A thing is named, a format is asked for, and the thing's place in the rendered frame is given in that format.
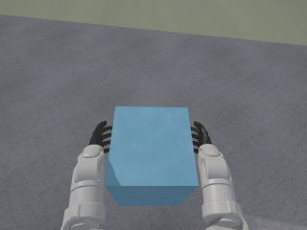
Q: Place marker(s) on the robot right forearm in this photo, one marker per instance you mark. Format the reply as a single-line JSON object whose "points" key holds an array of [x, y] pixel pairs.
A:
{"points": [[220, 207]]}

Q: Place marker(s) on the robot right hand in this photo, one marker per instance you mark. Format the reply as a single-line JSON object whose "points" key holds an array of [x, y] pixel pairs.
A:
{"points": [[201, 136]]}

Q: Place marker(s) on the robot left forearm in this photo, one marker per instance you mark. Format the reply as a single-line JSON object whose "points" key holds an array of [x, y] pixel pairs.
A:
{"points": [[86, 208]]}

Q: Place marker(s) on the carton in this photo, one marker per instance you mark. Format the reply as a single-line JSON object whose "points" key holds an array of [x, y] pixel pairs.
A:
{"points": [[151, 160]]}

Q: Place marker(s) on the robot left hand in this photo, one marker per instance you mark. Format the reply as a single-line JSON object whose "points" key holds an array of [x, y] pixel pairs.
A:
{"points": [[98, 136]]}

